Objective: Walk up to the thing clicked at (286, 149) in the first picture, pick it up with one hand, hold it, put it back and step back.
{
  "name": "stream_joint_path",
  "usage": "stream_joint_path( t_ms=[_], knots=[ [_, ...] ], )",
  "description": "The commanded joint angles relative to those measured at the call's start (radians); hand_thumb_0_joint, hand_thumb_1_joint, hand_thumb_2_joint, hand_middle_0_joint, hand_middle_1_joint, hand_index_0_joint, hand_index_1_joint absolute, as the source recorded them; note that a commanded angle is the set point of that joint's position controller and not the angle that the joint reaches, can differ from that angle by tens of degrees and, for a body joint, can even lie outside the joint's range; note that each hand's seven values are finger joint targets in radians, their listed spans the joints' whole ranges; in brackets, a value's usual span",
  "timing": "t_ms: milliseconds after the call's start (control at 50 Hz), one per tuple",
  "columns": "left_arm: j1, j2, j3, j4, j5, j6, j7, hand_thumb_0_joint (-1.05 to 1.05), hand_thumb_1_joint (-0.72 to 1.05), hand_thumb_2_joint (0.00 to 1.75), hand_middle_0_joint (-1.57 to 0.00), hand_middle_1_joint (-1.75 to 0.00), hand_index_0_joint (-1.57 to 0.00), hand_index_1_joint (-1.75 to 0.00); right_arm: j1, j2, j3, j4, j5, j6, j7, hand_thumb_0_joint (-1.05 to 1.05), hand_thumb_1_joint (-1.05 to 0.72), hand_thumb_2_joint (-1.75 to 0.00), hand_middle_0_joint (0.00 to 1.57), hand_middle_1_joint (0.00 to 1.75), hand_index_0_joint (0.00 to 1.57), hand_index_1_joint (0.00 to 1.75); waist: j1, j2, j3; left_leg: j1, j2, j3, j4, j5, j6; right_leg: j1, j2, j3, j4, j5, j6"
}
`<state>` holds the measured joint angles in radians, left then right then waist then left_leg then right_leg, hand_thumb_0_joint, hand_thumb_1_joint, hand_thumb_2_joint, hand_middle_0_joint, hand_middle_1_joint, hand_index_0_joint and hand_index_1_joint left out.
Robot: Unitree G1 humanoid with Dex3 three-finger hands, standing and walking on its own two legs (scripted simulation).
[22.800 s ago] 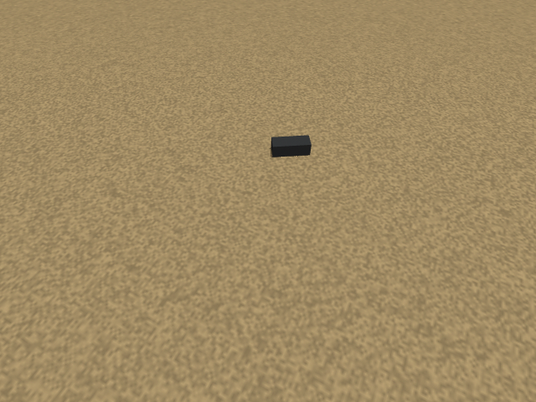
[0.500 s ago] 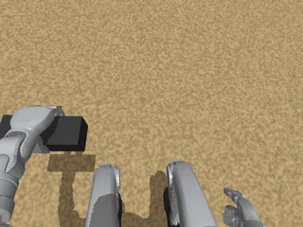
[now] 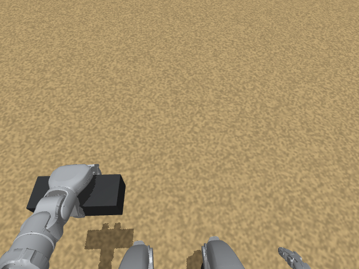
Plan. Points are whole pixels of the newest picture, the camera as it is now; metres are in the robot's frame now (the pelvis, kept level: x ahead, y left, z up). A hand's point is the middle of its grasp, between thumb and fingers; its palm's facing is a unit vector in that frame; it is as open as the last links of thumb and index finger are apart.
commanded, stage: lift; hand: left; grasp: from above
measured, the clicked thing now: (80, 195) +0.33 +0.24 -0.11
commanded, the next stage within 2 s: hold in 0.26 s
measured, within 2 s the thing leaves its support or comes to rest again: neither
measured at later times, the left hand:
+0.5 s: hand (77, 176) +0.34 +0.22 -0.01, palm faces -0.47 -0.03 -0.88, open 10.9 cm
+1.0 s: hand (75, 169) +0.34 +0.21 +0.02, palm faces -0.47 -0.03 -0.88, open 10.9 cm
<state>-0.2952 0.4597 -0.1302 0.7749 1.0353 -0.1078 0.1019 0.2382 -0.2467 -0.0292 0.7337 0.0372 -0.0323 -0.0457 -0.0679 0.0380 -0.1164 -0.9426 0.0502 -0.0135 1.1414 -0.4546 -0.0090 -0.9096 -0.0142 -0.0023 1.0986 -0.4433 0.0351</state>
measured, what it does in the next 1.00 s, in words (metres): rises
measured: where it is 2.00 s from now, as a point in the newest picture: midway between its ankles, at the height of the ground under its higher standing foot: outside the picture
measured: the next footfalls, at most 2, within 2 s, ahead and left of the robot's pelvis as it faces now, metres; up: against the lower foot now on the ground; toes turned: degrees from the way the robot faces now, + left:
none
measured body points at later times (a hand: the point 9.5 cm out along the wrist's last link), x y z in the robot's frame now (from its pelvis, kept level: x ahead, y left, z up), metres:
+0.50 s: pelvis +0.03 +0.00 +0.06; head +0.08 -0.01 +0.50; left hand +0.36 +0.22 +0.04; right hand +0.13 -0.27 -0.07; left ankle +0.06 +0.12 -0.65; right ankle +0.05 -0.14 -0.65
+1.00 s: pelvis +0.04 +0.00 +0.07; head +0.06 -0.02 +0.52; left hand +0.36 +0.21 +0.07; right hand +0.16 -0.27 -0.04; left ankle +0.06 +0.12 -0.65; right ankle +0.05 -0.14 -0.65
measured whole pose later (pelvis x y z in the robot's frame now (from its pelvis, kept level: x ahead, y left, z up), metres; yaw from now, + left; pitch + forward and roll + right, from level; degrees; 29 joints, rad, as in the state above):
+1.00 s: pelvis +0.04 +0.00 +0.07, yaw -1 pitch +5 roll +0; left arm -0.24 0.41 -0.19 0.68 1.02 -0.06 -0.01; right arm 0.22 -0.25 -0.05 0.70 0.05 0.04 -0.04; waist -0.02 0.04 -0.05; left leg -0.41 0.03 0.04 0.65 -0.31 -0.01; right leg -0.41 -0.03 0.03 0.64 -0.31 0.03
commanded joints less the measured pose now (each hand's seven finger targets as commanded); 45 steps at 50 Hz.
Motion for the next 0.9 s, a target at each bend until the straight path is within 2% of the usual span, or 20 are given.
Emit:
stream_joint_path(
  t_ms=[0, 80, 140, 180, 200, 240, 320, 380, 420, 440, 540, 560, 600, 620, 640, 680, 700, 780, 800, 880],
  knots=[
    [-0.346, 0.240, 0.105, -0.195, -0.019, 0.009, 0.063, 0.00, 0.66, 0.91, -0.91, -0.90, -0.96, -0.85, 0.026, -0.148, -0.054, -0.091, 0.003, -0.034, -0.013, 0.00, -0.89, -0.90, 0.20, 0.30, 0.20, 0.30, 0.011, 0.046, -0.332, 0.337, -0.049, -0.001, -0.255, 0.149, 0.010, 0.221, 0.047, 0.001, -0.250, 0.146, -0.042],
    [-0.318, 0.213, 0.086, -0.157, -0.017, 0.027, 0.064, 0.00, 0.65, 0.91, -0.90, -0.90, -0.95, -0.85, 0.033, -0.148, -0.057, -0.082, 0.003, -0.029, -0.008, 0.00, -0.89, -0.89, 0.20, 0.30, 0.20, 0.30, 0.014, 0.025, -0.310, 0.395, -0.051, 0.003, -0.299, 0.211, 0.009, 0.278, 0.044, 0.005, -0.296, 0.202, -0.040],
    [-0.307, 0.199, 0.073, -0.154, -0.026, 0.033, 0.054, 0.00, 0.65, 0.90, -0.90, -0.90, -0.96, -0.84, 0.028, -0.144, -0.057, -0.097, 0.004, -0.023, -0.006, 0.00, -0.89, -0.89, 0.20, 0.30, 0.20, 0.30, 0.021, -0.004, -0.282, 0.418, -0.057, 0.012, -0.339, 0.208, 0.014, 0.337, 0.041, 0.011, -0.353, 0.201, -0.036],
    [-0.303, 0.177, 0.058, -0.163, -0.028, 0.037, 0.045, 0.00, 0.66, 0.91, -0.90, -0.91, -0.96, -0.85, 0.025, -0.141, -0.058, -0.095, 0.004, -0.020, -0.005, 0.00, -0.89, -0.89, 0.20, 0.30, 0.20, 0.30, 0.018, 0.026, -0.288, 0.455, -0.056, 0.013, -0.358, 0.236, 0.009, 0.345, 0.041, 0.014, -0.365, 0.226, -0.038],
    [-0.304, 0.189, 0.061, -0.168, -0.024, 0.037, 0.041, 0.00, 0.67, 0.92, -0.91, -0.92, -0.97, -0.86, 0.023, -0.144, -0.061, -0.098, 0.006, -0.017, -0.005, 0.00, -0.89, -0.89, 0.20, 0.30, 0.20, 0.30, 0.026, 0.022, -0.290, 0.478, -0.056, 0.015, -0.372, 0.255, 0.010, 0.364, 0.042, 0.011, -0.375, 0.243, -0.038],
    [-0.315, 0.190, 0.062, -0.177, -0.027, 0.036, 0.038, 0.00, 0.69, 0.92, -0.92, -0.92, -0.99, -0.86, 0.021, -0.142, -0.059, -0.097, 0.005, -0.014, -0.008, 0.00, -0.89, -0.89, 0.20, 0.30, 0.20, 0.30, 0.020, 0.001, -0.275, 0.487, -0.057, 0.015, -0.387, 0.268, 0.012, 0.388, 0.042, 0.014, -0.397, 0.258, -0.034],
    [-0.333, 0.195, 0.066, -0.196, -0.024, 0.034, 0.035, 0.00, 0.70, 0.93, -0.92, -0.96, -0.99, -0.88, 0.017, -0.146, -0.061, -0.101, 0.006, -0.009, -0.008, 0.00, -0.89, -0.89, 0.20, 0.30, 0.20, 0.30, 0.027, 0.023, -0.268, 0.539, -0.055, 0.018, -0.431, 0.283, 0.007, 0.407, 0.043, 0.007, -0.422, 0.257, -0.040],
    [-0.331, 0.185, 0.064, -0.208, -0.019, 0.033, 0.034, 0.00, 0.71, 0.89, -0.92, -0.92, -0.99, -0.84, 0.009, -0.144, -0.064, -0.094, 0.004, -0.009, -0.007, 0.00, -0.89, -0.89, 0.20, 0.30, 0.20, 0.30, 0.030, 0.054, -0.271, 0.589, -0.051, 0.017, -0.458, 0.311, -0.003, 0.415, 0.047, 0.001, -0.433, 0.268, -0.045],
    [-0.326, 0.183, 0.052, -0.186, -0.003, 0.037, 0.028, 0.00, 0.70, 0.88, -0.92, -0.90, -0.99, -0.83, 0.005, -0.148, -0.064, -0.096, 0.005, -0.004, -0.009, 0.00, -0.89, -0.89, 0.20, 0.30, 0.20, 0.30, 0.021, 0.018, -0.253, 0.591, -0.053, 0.019, -0.463, 0.336, 0.003, 0.431, 0.047, 0.003, -0.447, 0.298, -0.042],
    [-0.349, 0.195, 0.060, -0.224, -0.010, 0.032, 0.025, 0.00, 0.72, 0.88, -0.92, -0.91, -1.00, -0.83, -0.002, -0.149, -0.065, -0.099, 0.006, -0.003, -0.010, 0.00, -0.89, -0.89, 0.20, 0.30, 0.20, 0.30, 0.032, 0.031, -0.255, 0.596, -0.055, 0.022, -0.474, 0.327, 0.003, 0.450, 0.046, 0.005, -0.459, 0.291, -0.041],
    [-0.315, 0.159, 0.037, -0.215, -0.024, 0.039, 0.003, 0.00, 0.72, 0.94, -0.95, -0.91, -1.01, -0.85, -0.013, -0.151, -0.065, -0.111, 0.009, 0.004, -0.007, 0.00, -0.89, -0.89, 0.20, 0.30, 0.20, 0.30, 0.031, -0.008, -0.226, 0.623, -0.059, 0.027, -0.506, 0.336, 0.006, 0.484, 0.045, 0.006, -0.492, 0.302, -0.039],
    [-0.317, 0.179, 0.052, -0.239, -0.026, 0.039, 0.000, 0.00, 0.74, 0.93, -0.95, -0.92, -1.02, -0.85, -0.017, -0.150, -0.066, -0.111, 0.009, 0.006, -0.007, 0.00, -0.89, -0.89, 0.20, 0.30, 0.20, 0.30, 0.038, 0.015, -0.237, 0.634, -0.058, 0.028, -0.512, 0.338, 0.004, 0.484, 0.046, 0.006, -0.495, 0.300, -0.041],
    [-0.292, 0.154, 0.032, -0.222, -0.026, 0.044, -0.016, 0.00, 0.72, 0.93, -0.95, -0.91, -1.01, -0.85, -0.018, -0.146, -0.064, -0.117, 0.010, 0.010, -0.008, 0.00, -0.89, -0.89, 0.20, 0.30, 0.20, 0.30, 0.034, -0.007, -0.230, 0.651, -0.056, 0.029, -0.516, 0.379, 0.005, 0.498, 0.048, 0.003, -0.497, 0.336, -0.040],
    [-0.308, 0.163, 0.036, -0.259, -0.024, 0.040, -0.021, 0.00, 0.74, 0.93, -0.96, -0.91, -1.02, -0.84, -0.024, -0.147, -0.066, -0.118, 0.010, 0.012, -0.009, 0.00, -0.89, -0.89, 0.20, 0.30, 0.20, 0.30, 0.039, 0.002, -0.244, 0.656, -0.060, 0.031, -0.515, 0.394, 0.006, 0.518, 0.047, 0.009, -0.499, 0.355, -0.039],
    [-0.304, 0.194, 0.060, -0.256, -0.022, 0.040, -0.021, 0.00, 0.74, 0.93, -0.96, -0.90, -1.02, -0.84, -0.027, -0.148, -0.067, -0.118, 0.010, 0.014, -0.010, 0.00, -0.89, -0.89, 0.20, 0.30, 0.20, 0.30, 0.046, 0.006, -0.250, 0.658, -0.062, 0.034, -0.517, 0.401, 0.006, 0.528, 0.046, 0.009, -0.504, 0.360, -0.038],
    [-0.299, 0.166, 0.040, -0.265, -0.024, 0.040, -0.030, 0.00, 0.74, 0.95, -0.97, -0.92, -1.02, -0.86, -0.031, -0.142, -0.063, -0.123, 0.010, 0.019, -0.011, 0.00, -0.89, -0.89, 0.20, 0.30, 0.20, 0.30, 0.044, 0.002, -0.243, 0.666, -0.064, 0.041, -0.521, 0.415, 0.009, 0.535, 0.045, 0.014, -0.509, 0.386, -0.036],
    [-0.302, 0.169, 0.047, -0.277, -0.026, 0.039, -0.033, 0.00, 0.75, 0.94, -0.96, -0.91, -1.03, -0.85, -0.027, -0.147, -0.066, -0.124, 0.011, 0.020, -0.011, 0.00, -0.89, -0.89, 0.20, 0.30, 0.20, 0.30, 0.037, 0.007, -0.249, 0.682, -0.062, 0.041, -0.525, 0.426, 0.007, 0.536, 0.047, 0.012, -0.509, 0.389, -0.037],
    [-0.276, 0.169, 0.051, -0.269, -0.020, 0.043, -0.043, 0.00, 0.76, 0.95, -0.98, -0.90, -1.04, -0.84, -0.030, -0.149, -0.068, -0.132, 0.011, 0.032, -0.011, 0.00, -0.89, -0.89, 0.20, 0.30, 0.20, 0.30, 0.046, -0.015, -0.235, 0.688, -0.062, 0.045, -0.532, 0.460, 0.013, 0.557, 0.046, 0.008, -0.515, 0.424, -0.036],
    [-0.302, 0.168, 0.046, -0.295, -0.022, 0.043, -0.046, 0.00, 0.76, 0.94, -0.98, -0.91, -1.04, -0.85, -0.031, -0.148, -0.068, -0.132, 0.011, 0.033, -0.010, 0.00, -0.89, -0.89, 0.20, 0.30, 0.20, 0.30, 0.041, 0.002, -0.242, 0.694, -0.061, 0.045, -0.537, 0.464, 0.011, 0.558, 0.046, 0.008, -0.515, 0.423, -0.037],
    [-0.301, 0.176, 0.053, -0.322, -0.024, 0.043, -0.058, 0.00, 0.76, 0.96, -0.99, -0.89, -1.04, -0.84, -0.049, -0.149, -0.065, -0.151, 0.015, 0.041, -0.011, 0.00, -0.89, -0.89, 0.20, 0.30, 0.20, 0.30, 0.053, 0.013, -0.219, 0.700, -0.064, 0.046, -0.564, 0.422, 0.011, 0.565, 0.044, 0.011, -0.538, 0.382, -0.039]
  ],
)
